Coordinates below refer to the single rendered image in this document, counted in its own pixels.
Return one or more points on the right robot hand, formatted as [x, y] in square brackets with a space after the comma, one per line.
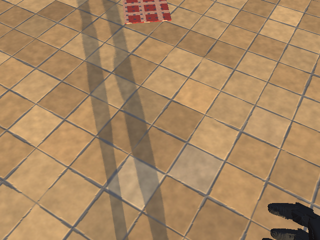
[300, 214]

